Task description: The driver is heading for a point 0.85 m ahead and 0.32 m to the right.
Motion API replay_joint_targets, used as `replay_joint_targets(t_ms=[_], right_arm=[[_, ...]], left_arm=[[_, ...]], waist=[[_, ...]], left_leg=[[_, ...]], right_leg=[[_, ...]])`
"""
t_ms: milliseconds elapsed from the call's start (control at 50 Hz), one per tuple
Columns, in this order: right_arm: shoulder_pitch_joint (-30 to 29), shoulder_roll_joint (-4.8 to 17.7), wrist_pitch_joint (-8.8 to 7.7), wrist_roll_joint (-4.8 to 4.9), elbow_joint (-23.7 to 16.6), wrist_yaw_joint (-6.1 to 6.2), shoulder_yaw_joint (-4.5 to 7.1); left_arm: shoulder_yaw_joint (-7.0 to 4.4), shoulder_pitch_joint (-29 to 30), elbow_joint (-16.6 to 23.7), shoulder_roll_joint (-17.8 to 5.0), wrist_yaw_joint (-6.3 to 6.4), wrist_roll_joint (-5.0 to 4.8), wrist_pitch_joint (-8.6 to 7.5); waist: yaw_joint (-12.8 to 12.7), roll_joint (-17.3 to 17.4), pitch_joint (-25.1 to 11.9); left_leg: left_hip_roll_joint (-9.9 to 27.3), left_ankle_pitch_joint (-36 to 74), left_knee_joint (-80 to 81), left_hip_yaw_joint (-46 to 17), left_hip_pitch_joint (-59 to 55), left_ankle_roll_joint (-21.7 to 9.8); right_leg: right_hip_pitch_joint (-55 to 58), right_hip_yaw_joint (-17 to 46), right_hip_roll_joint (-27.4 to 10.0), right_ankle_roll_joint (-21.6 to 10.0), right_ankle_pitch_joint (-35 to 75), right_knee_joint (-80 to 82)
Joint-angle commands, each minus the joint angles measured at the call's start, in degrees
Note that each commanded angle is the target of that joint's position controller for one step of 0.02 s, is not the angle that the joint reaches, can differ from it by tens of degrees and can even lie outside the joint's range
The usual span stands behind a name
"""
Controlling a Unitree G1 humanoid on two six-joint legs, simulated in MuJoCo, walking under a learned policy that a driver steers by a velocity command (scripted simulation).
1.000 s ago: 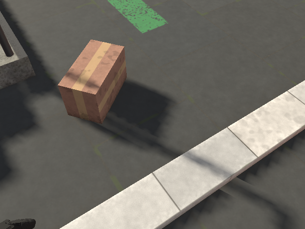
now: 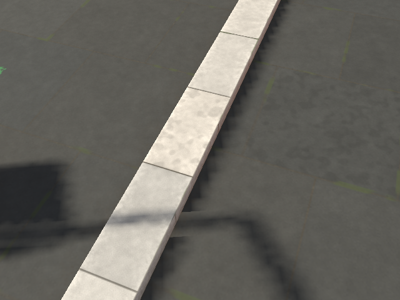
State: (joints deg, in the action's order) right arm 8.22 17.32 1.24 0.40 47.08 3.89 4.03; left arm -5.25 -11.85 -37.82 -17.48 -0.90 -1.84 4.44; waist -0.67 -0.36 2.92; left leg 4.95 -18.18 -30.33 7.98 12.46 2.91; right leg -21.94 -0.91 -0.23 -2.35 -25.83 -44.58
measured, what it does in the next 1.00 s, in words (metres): walks ahead, turning right: left foot, then right foot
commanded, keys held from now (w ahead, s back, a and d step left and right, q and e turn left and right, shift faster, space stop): e+shift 0.18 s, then w+e+shift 0.48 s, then w+shift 0.16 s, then w+q+shift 0.18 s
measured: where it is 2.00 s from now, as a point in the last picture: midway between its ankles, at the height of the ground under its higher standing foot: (363, 170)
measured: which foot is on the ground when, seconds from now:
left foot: down 0.00-0.06, up 0.08-0.54, down 0.56-0.98, up 1.00-1.00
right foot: down 0.00-0.56, up 0.58-0.98, down 1.00-1.00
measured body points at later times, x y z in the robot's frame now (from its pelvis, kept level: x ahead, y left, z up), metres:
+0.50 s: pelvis +0.10 -0.04 +0.02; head +0.12 -0.07 +0.47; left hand +0.27 +0.22 -0.08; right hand +0.21 -0.37 -0.07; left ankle +0.23 +0.08 -0.70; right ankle +0.00 -0.10 -0.73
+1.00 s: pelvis +0.38 -0.21 -0.02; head +0.43 -0.23 +0.43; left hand +0.72 -0.25 -0.08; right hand +0.10 -0.29 -0.12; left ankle +0.25 +0.05 -0.71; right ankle +0.42 -0.35 -0.73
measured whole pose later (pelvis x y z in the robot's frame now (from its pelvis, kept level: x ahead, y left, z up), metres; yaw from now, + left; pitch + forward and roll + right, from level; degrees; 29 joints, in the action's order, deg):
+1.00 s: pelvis +0.38 -0.21 -0.02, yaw -40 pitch +4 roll +0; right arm 36.3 13.5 -4.3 -0.9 57.7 -0.2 0.5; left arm 1.1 4.8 -35.2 -15.8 -3.5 3.4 -3.0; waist 6.7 -2.4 2.7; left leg 2.2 -26.5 -21.9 5.0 -10.5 -0.5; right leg -32.1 -2.7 2.5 -7.3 -10.1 -34.5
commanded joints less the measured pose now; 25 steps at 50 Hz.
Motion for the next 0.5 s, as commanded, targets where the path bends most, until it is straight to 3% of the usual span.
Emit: replay_joint_targets(t_ms=[20,40,60,80,100,120,140,160,180,200,220,260,340,400,420,440,480,500], right_arm=[[-5.0,10.3,0.37,0.38,-4.1,0.21,2.53],[-3.6,9.1,0.88,0.76,-3.5,-0.39,2.35],[-0.7,6.8,1.18,0.34,-2.8,-1.03,1.88],[-7.0,3.8,0.71,-1.21,-8.4,-1.02,0.56],[-10.0,5.2,-0.25,-0.49,-9.4,-1.06,0.87],[-9.7,5.9,-1.03,0.42,-9.4,-1.25,1.03],[-8.1,6.8,-1.58,0.33,-7.9,-1.16,1.42],[-6.6,7.9,-1.87,-0.23,-6.8,-0.74,1.93],[-6.9,8.2,-2.0,-0.39,-6.4,-0.76,2.14],[-5.7,7.7,-2.36,-0.47,-5.8,-1.44,1.99],[-5.8,6.6,-2.75,0.06,-5.7,-2.25,1.73],[-10.0,5.9,-3.91,0.63,-6.7,-3.18,1.61],[-13.8,5.0,-6.89,0.24,-7.5,-4.34,1.47],[-16.1,4.5,-8.12,0.87,-8.7,-4.55,1.13],[-12.9,5.0,-4.31,-3.83,-7.5,-5.54,0.42],[-14.1,5.3,-3.15,-3.84,-9.1,-5.44,0.8],[-15.3,5.4,-3.0,-2.19,-11.0,-5.18,0.28],[-13.4,5.8,-3.4,-1.45,-11.0,-4.88,0.31]], left_arm=[[-1.64,0.5,3.9,-3.7,-0.68,-0.52,-0.15],[-2.5,-2.4,2.8,-4.6,-0.53,-0.23,-0.04],[-3.83,-5.3,2.5,-8.3,0.06,-0.07,-0.3],[-5.42,-7.2,4.4,-17.2,0.36,0.96,-1.49],[-4.49,-8.1,4.7,-15.3,-0.24,2.82,-3.75],[-3.77,-5.7,5.0,-13.4,-0.08,2.68,-5.38],[-3.43,-3.4,5.2,-11.8,0.48,1.09,-5.9],[-3.13,-1.2,5.1,-11.0,1.16,-0.12,-5.64],[-2.66,-0.6,5.5,-10.2,1.78,-0.37,-5.06],[-2.53,-3.0,5.4,-9.9,2.09,-0.43,-5.03],[-2.45,-4.7,5.1,-9.5,2.21,-0.75,-5.3],[-2.47,-7.1,4.1,-10.2,2.41,-0.81,-6.29],[-2.33,-8.9,2.6,-10.4,2.15,-0.63,-7.58],[-1.89,-8.6,2.6,-10.0,1.72,-0.78,-7.43],[-2.92,-9.3,0.6,-13.9,-0.62,4.74,-5.82],[-2.71,-9.4,1.1,-12.1,-1.27,4.46,-5.4],[-2.31,-8.0,1.4,-11.3,-1.85,3.49,-5.29],[-2.3,-5.8,1.8,-11.3,-1.71,3.27,-5.4]], waist=[[-0.6,7.4,-5.0],[-1.2,4.6,-5.0],[-1.7,-6.1,-4.4],[-2.3,-21.8,-4.5],[-3.3,-14.2,-9.1],[-1.7,-10.2,-8.2],[-0.3,-5.1,-7.1],[0.8,-2.9,-7.2],[1.0,-3.2,-7.7],[0.7,-2.8,-10.3],[-0.2,-3.2,-10.3],[-1.7,-5.5,-6.0],[-3.3,-7.0,-2.8],[-4.0,-7.6,-1.4],[-5.1,-13.7,-3.5],[-5.0,-12.0,-2.2],[-4.5,-9.8,-0.6],[-2.8,-8.9,-0.5]], left_leg=[[13.2,16.9,6.0,-5.0,-1.4,-8.1],[10.6,13.2,0.2,-1.8,0.8,-6.4],[5.5,1.2,-12.4,2.4,8.2,-2.5],[-5.6,-20.3,-28.0,-1.0,26.5,1.8],[-6.7,-23.2,-39.4,-12.5,29.0,0.4],[-5.8,-18.9,-42.2,-15.3,31.1,-1.4],[-4.4,-13.3,-40.6,-16.1,31.1,-2.4],[-2.9,-8.4,-36.4,-16.6,30.2,-2.6],[-2.9,-5.7,-33.2,-16.6,26.7,-2.5],[-3.5,-1.3,-30.9,-16.2,25.0,-2.4],[-3.9,1.9,-26.8,-16.2,25.1,-2.3],[-5.1,4.4,-18.5,-16.6,26.6,-2.1],[-6.6,8.3,-5.4,-16.2,24.2,-1.4],[-7.8,8.8,-1.6,-15.8,19.7,-0.7],[-7.6,8.3,-5.5,-11.1,18.2,0.5],[-8.0,4.8,-5.6,-10.8,17.9,1.3],[-8.0,3.4,-2.9,-11.4,14.1,1.9],[-7.9,3.7,-0.4,-11.8,9.1,1.4]], right_leg=[[3.7,-2.8,-0.4,-0.7,8.1,6.6],[8.1,-3.1,2.0,-2.0,11.5,11.3],[14.4,6.7,-1.1,-5.5,25.2,18.9],[19.1,38.0,-15.0,-17.0,33.7,26.8],[20.8,43.2,-19.1,-21.6,32.6,28.1],[21.3,38.7,-18.3,-19.7,33.1,27.0],[21.2,33.1,-15.1,-15.7,32.9,25.6],[20.9,29.2,-13.6,-12.2,32.8,24.9],[19.2,27.0,-11.7,-10.8,33.7,25.0],[20.1,26.7,-10.0,-10.2,21.9,26.7],[20.8,28.0,-9.0,-10.2,6.5,29.3],[20.1,32.4,-9.3,-10.7,-7.8,34.1],[18.8,31.8,-7.6,-10.2,-4.8,33.9],[14.5,33.0,-6.4,-10.1,-4.1,32.4],[14.3,31.3,-2.4,-8.9,-4.2,31.5],[12.5,32.8,-2.1,-9.5,-4.5,30.7],[8.7,36.1,-2.5,-9.8,-4.5,30.0],[5.9,37.0,-2.6,-9.3,-3.7,29.3]])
